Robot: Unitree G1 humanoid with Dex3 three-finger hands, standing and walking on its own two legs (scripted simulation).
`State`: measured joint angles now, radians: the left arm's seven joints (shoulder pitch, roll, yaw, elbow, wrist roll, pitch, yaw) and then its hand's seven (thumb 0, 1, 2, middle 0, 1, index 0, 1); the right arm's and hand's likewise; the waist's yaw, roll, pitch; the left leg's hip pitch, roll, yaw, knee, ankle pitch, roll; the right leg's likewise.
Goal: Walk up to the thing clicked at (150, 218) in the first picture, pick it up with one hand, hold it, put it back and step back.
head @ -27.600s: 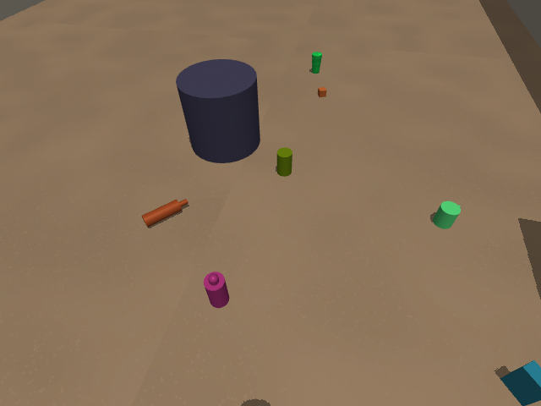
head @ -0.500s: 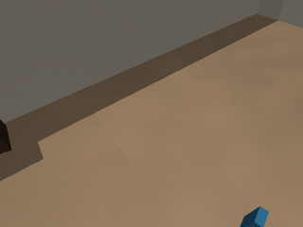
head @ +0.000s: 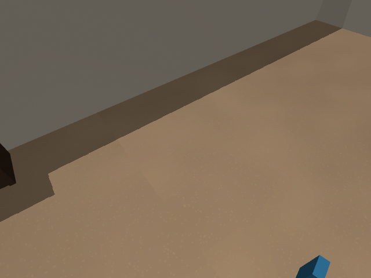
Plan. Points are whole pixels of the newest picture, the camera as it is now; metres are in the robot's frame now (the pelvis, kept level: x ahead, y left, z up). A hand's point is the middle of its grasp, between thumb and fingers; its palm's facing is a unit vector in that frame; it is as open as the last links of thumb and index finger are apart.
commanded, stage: stand
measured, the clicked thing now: out of the picture -1.06 -1.50 -0.75
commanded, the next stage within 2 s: walk up in 0.90 s
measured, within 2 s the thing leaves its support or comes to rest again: neither
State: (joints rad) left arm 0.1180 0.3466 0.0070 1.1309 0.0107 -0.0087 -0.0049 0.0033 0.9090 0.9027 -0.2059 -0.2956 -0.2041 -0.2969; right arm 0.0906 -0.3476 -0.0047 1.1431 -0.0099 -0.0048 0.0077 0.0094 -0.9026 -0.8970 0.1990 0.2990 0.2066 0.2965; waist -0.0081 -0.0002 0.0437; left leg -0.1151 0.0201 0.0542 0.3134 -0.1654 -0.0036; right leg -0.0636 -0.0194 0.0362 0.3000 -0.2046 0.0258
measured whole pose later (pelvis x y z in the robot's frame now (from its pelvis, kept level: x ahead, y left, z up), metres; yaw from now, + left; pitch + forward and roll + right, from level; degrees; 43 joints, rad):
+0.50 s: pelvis +0.00 +0.00 +0.00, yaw +0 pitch -2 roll +0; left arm 0.13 0.35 0.00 1.12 0.01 -0.01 0.00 0.00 0.91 0.90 -0.21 -0.30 -0.20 -0.30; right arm 0.10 -0.35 0.00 1.14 -0.01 0.00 0.01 0.01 -0.90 -0.90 0.20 0.30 0.21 0.30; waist -0.01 0.00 0.04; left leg -0.12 0.02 0.05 0.32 -0.17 0.00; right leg -0.06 -0.02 0.03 0.30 -0.21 0.03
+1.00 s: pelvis +0.00 +0.00 +0.00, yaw -1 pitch -2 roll +0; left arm 0.19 0.37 0.04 1.08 0.04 -0.01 -0.04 0.00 0.91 0.90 -0.21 -0.30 -0.20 -0.30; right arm 0.17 -0.35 -0.05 1.07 -0.03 -0.03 0.04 0.01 -0.90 -0.90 0.20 0.30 0.21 0.30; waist 0.00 -0.01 0.03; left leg -0.13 0.02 0.07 0.37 -0.22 0.04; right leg -0.19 -0.02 0.02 0.60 -0.42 -0.01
